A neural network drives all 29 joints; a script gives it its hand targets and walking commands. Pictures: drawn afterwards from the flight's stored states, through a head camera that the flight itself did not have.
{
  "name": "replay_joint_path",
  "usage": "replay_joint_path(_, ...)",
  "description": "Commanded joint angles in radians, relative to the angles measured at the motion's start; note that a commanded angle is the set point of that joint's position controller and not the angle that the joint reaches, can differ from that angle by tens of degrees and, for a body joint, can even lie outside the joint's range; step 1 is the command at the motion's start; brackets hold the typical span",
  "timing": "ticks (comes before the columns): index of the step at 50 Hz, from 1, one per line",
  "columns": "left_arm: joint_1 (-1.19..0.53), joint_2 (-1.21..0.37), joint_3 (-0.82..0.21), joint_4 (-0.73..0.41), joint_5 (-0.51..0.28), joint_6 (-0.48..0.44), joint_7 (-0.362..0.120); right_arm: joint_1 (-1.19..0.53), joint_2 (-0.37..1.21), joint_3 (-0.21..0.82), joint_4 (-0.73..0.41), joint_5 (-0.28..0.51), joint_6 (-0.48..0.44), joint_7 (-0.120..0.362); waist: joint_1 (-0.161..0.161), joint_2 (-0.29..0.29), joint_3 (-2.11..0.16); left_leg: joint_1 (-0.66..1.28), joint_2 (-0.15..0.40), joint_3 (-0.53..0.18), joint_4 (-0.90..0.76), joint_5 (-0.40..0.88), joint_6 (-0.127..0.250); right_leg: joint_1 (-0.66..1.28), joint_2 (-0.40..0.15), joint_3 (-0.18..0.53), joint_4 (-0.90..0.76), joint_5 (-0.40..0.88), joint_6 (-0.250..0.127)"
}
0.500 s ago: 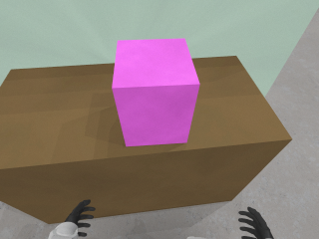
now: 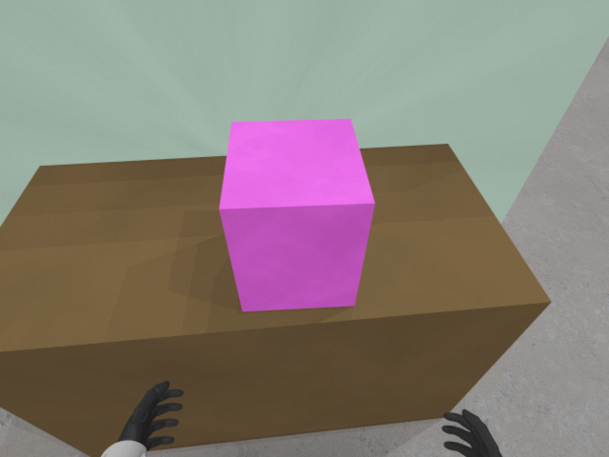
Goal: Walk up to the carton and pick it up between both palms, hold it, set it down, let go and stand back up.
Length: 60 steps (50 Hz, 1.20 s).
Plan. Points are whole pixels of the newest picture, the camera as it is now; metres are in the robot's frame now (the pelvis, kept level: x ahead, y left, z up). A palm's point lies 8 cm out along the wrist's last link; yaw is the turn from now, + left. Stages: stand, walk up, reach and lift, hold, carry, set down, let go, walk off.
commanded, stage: reach and lift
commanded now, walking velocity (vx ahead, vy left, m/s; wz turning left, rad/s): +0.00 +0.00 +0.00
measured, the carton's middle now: (295, 217) +0.50 +0.03 +0.03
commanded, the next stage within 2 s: none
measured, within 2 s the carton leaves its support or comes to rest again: neither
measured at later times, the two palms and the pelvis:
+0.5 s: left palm (131, 429) +0.18 +0.24 -0.03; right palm (471, 432) +0.18 -0.19 -0.04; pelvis +0.02 +0.02 +0.00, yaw +1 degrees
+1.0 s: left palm (145, 390) +0.22 +0.22 +0.00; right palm (462, 379) +0.22 -0.18 +0.01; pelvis +0.01 +0.01 +0.00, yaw +1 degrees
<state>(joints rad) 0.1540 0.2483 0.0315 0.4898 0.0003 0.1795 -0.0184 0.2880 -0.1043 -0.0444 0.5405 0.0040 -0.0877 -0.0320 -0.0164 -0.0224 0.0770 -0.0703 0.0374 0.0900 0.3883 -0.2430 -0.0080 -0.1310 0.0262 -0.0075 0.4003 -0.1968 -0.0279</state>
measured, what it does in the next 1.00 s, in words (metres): stands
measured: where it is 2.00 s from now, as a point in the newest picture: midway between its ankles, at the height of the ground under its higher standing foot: outside the picture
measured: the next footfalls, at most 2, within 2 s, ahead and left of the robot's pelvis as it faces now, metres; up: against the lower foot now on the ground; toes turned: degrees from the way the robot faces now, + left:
none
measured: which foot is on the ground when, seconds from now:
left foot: down 0.00-1.00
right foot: down 0.00-1.00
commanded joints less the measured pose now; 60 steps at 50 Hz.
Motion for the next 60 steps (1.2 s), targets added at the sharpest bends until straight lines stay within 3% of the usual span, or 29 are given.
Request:
replay_joint_path(1, -0.073, 0.122, 0.037, -0.140, -0.009, -0.077, 0.015, -0.023, -0.062, -0.012, -0.114, 0.012, -0.059, 0.006, 0.009, 0.043, -0.093, -0.016, -0.023, 0.010, -0.092, 0.120, 0.010, 0.059, -0.029, 0.030, -0.100, 0.133, 0.013)
replay_joint_path(12, 0.003, 0.071, -0.003, -0.214, -0.046, -0.189, 0.042, -0.009, -0.088, -0.028, -0.176, 0.040, -0.115, 0.022, 0.022, 0.037, -0.097, 0.023, -0.025, -0.021, -0.111, 0.238, -0.011, 0.085, -0.016, 0.032, -0.132, 0.184, -0.002)
replay_joint_path(25, 0.037, 0.012, -0.051, -0.311, -0.063, -0.255, 0.080, -0.013, -0.104, -0.024, -0.242, 0.091, -0.131, 0.033, 0.039, 0.053, -0.076, 0.040, -0.018, -0.045, -0.118, 0.315, -0.040, 0.098, -0.006, 0.033, -0.152, 0.180, -0.022)
replay_joint_path(38, -0.024, -0.011, -0.069, -0.377, -0.099, -0.299, 0.106, -0.078, -0.093, -0.019, -0.348, 0.117, -0.131, 0.020, 0.049, 0.042, -0.100, -0.012, -0.017, -0.045, -0.121, 0.250, -0.032, 0.106, -0.015, 0.045, -0.132, 0.143, -0.020)
replay_joint_path(48, -0.137, -0.003, -0.073, -0.316, -0.145, -0.373, 0.112, -0.213, -0.066, -0.007, -0.358, 0.128, -0.136, 0.004, 0.047, 0.023, -0.132, -0.076, -0.023, -0.053, -0.115, 0.165, -0.011, 0.119, -0.031, 0.069, -0.106, 0.122, -0.010)
replay_joint_path(54, -0.257, 0.014, -0.063, -0.324, -0.168, -0.330, 0.113, -0.337, -0.086, -0.002, -0.367, 0.148, -0.081, -0.013, 0.045, 0.014, -0.193, -0.091, -0.029, -0.051, -0.112, 0.166, -0.005, 0.152, -0.031, 0.079, -0.093, 0.153, -0.003)
replay_joint_path(60, -0.338, 0.014, -0.029, -0.396, -0.167, -0.195, 0.104, -0.425, -0.114, 0.006, -0.402, 0.178, 0.008, -0.038, 0.039, 0.018, -0.236, -0.065, -0.037, -0.051, -0.110, 0.254, -0.008, 0.178, -0.024, 0.073, -0.092, 0.255, 0.006)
